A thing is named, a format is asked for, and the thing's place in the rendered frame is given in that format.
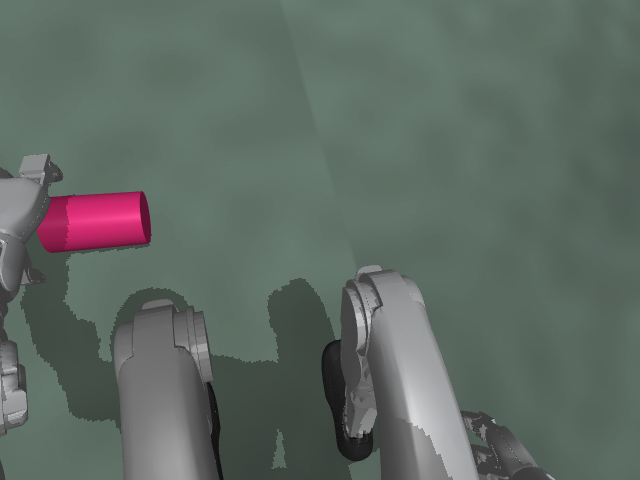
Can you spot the left robot arm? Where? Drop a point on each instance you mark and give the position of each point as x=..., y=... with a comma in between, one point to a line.
x=13, y=389

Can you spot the right robot foot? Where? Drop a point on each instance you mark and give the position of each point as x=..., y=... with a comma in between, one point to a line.
x=334, y=386

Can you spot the right robot hand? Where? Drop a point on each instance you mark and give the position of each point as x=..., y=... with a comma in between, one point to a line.
x=505, y=455

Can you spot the left robot foot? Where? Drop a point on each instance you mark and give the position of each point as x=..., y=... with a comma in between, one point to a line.
x=216, y=429

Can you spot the left robot hand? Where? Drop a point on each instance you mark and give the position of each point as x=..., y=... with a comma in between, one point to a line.
x=24, y=203

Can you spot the can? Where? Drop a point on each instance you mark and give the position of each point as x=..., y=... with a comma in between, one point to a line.
x=82, y=222

